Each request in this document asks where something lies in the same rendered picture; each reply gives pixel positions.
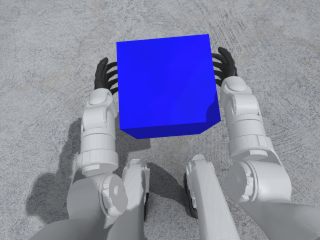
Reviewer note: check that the right robot hand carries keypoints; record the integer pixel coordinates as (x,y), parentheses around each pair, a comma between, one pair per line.
(227,65)

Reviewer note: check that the robot foot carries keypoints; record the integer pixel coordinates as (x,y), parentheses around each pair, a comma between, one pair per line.
(147,196)
(193,211)

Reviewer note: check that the right robot foot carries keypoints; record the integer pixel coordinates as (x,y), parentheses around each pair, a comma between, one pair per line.
(193,211)

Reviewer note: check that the left robot forearm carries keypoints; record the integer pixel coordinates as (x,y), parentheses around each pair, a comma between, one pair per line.
(98,134)

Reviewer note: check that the robot right upper arm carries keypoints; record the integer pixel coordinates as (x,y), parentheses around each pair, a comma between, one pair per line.
(263,190)

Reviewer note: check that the left robot foot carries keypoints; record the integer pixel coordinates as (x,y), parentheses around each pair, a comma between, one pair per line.
(147,196)

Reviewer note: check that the right robot forearm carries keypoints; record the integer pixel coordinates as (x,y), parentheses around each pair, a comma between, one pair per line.
(247,136)

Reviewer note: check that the robot left upper arm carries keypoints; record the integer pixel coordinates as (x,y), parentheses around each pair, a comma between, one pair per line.
(94,204)

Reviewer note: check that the left robot hand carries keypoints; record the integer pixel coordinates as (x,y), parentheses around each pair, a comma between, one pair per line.
(102,77)

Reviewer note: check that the carton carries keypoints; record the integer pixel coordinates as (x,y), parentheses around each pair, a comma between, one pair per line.
(166,86)

